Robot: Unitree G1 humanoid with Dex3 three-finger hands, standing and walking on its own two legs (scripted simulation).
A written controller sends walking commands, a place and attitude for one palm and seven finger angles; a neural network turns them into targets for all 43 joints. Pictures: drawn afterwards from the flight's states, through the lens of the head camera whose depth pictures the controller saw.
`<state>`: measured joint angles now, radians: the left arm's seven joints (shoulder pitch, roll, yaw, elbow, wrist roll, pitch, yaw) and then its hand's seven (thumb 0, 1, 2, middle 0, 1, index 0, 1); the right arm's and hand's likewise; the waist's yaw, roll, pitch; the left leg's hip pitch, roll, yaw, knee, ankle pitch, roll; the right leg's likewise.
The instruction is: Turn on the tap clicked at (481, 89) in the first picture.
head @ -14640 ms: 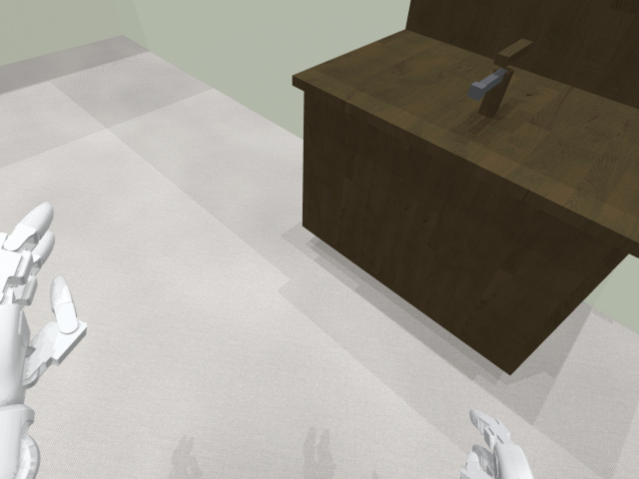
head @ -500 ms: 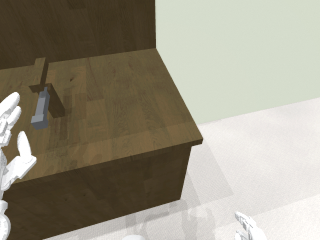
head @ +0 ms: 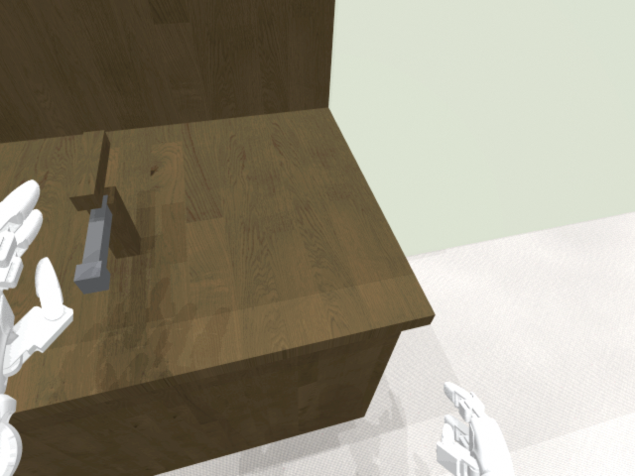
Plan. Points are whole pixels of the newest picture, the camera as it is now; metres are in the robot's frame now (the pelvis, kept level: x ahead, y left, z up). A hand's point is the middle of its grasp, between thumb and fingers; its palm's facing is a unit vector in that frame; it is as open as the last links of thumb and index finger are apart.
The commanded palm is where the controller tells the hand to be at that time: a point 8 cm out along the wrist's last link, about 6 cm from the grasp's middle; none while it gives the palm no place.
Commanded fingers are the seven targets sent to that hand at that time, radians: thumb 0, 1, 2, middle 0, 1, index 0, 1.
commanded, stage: come to a stop and stand still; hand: left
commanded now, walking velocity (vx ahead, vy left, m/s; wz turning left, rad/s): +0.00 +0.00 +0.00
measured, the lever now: (92, 277) +0.30 +0.31 +0.08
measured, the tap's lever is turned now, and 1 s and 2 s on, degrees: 0 0 0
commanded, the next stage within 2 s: look again from close up in 0.60 s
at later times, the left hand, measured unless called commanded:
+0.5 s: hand (55, 309) +0.22 +0.26 +0.17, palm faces +0.40 -0.84 -0.37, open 7.4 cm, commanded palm +0.16 +0.29 +0.18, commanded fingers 0.00 0.90 0.90 -0.20 -0.30 -0.20 -0.30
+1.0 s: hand (51, 325) +0.21 +0.27 +0.15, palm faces +0.28 -0.87 -0.40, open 7.4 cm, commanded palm +0.15 +0.31 +0.18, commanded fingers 0.00 0.90 0.90 -0.20 -0.30 -0.20 -0.30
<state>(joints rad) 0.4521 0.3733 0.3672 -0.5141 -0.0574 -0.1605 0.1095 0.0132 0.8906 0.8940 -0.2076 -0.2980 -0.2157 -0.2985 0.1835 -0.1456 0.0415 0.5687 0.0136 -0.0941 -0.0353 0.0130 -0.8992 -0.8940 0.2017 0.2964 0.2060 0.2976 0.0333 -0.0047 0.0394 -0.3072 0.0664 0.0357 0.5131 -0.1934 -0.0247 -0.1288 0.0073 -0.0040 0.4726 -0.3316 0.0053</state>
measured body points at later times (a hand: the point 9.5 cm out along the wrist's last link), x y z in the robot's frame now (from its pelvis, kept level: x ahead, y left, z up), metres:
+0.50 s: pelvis +0.00 +0.01 +0.00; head +0.01 +0.02 +0.45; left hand +0.19 +0.31 +0.19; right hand +0.18 -0.21 -0.07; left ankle +0.05 +0.13 -0.74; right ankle -0.05 -0.12 -0.74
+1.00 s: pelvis -0.02 +0.04 +0.00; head +0.01 +0.06 +0.45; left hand +0.18 +0.31 +0.18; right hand +0.16 -0.20 -0.06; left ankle +0.05 +0.13 -0.74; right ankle -0.05 -0.12 -0.74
